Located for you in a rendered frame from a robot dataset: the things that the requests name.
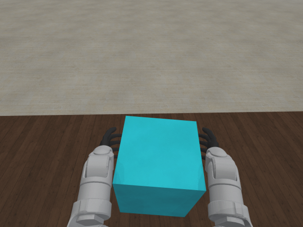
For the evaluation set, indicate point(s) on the robot right forearm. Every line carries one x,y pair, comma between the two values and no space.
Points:
226,207

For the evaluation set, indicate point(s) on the carton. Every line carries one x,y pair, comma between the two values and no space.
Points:
159,168

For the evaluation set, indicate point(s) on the left robot hand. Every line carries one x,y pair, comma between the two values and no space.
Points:
108,137

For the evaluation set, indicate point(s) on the robot left forearm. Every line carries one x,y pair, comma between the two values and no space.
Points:
93,205

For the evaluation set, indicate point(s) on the right robot hand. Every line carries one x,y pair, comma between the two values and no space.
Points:
210,138

